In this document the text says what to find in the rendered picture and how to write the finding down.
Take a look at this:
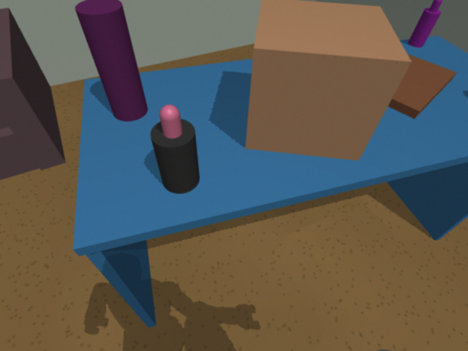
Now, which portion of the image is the desk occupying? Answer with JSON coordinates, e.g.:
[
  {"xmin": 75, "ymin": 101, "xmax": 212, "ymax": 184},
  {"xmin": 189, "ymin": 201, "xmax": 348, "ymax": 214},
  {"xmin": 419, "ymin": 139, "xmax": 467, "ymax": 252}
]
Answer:
[{"xmin": 73, "ymin": 36, "xmax": 468, "ymax": 328}]

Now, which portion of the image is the armchair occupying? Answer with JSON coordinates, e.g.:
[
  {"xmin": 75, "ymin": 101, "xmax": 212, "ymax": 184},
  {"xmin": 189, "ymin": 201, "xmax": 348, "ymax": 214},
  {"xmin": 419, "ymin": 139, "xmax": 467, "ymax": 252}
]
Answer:
[{"xmin": 0, "ymin": 8, "xmax": 66, "ymax": 180}]

